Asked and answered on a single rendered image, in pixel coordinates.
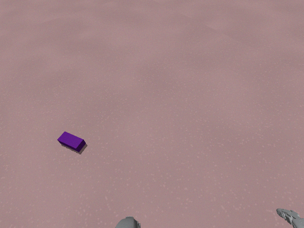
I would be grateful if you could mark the carton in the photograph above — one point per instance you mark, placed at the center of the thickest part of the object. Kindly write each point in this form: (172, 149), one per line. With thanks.
(71, 141)

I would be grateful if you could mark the right robot hand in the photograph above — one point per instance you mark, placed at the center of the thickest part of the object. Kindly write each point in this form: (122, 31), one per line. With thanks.
(291, 217)

